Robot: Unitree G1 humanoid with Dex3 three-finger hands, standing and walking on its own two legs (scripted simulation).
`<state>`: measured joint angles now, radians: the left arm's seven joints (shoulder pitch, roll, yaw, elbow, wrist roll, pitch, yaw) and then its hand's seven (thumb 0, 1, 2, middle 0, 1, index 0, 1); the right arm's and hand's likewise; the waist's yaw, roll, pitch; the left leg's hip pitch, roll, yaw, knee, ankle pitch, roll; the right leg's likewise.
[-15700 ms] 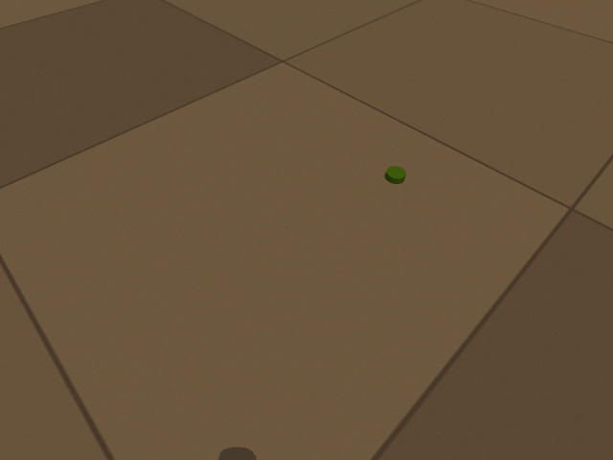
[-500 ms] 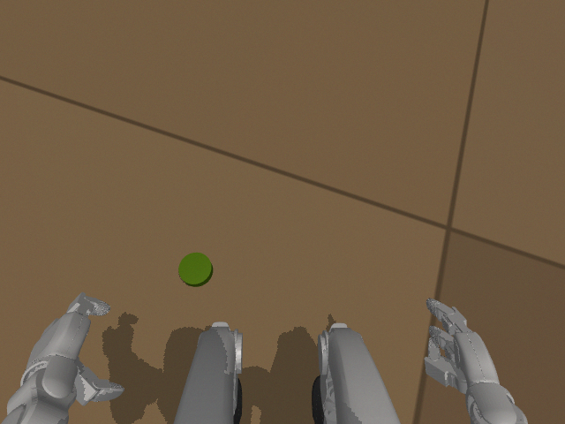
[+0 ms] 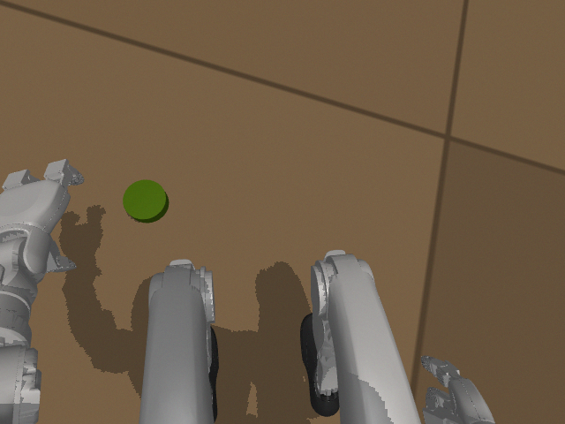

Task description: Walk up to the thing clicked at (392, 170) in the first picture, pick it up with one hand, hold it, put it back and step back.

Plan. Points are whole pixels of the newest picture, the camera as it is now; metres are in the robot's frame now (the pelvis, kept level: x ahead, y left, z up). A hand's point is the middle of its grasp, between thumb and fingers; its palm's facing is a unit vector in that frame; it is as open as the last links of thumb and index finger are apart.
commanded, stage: rise first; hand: left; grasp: from above
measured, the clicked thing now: (146, 201) +0.50 +0.26 -0.39
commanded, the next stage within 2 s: approach in 1.22 s
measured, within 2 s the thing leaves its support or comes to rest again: neither
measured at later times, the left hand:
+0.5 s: hand (83, 206) +0.44 +0.32 -0.21, palm faces -0.43 -0.04 -0.90, open 14.2 cm
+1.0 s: hand (98, 199) +0.46 +0.31 -0.25, palm faces -0.44 -0.07 -0.89, open 14.3 cm
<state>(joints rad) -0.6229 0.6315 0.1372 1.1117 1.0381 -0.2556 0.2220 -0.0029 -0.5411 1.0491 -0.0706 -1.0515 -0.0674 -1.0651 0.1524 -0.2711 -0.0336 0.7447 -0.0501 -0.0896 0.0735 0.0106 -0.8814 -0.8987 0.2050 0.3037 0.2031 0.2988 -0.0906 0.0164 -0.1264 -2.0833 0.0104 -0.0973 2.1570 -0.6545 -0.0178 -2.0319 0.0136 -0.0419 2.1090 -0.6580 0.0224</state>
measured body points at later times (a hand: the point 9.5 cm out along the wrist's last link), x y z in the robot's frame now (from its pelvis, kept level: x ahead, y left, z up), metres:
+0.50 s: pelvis +0.00 +0.01 -0.06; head +0.23 +0.07 +0.33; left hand +0.46 +0.32 -0.16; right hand +0.07 -0.27 -0.17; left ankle +0.09 +0.13 -0.37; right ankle +0.10 -0.13 -0.37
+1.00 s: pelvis +0.01 +0.01 -0.08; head +0.26 +0.07 +0.30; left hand +0.48 +0.31 -0.20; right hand +0.06 -0.27 -0.19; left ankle +0.09 +0.13 -0.37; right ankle +0.10 -0.13 -0.37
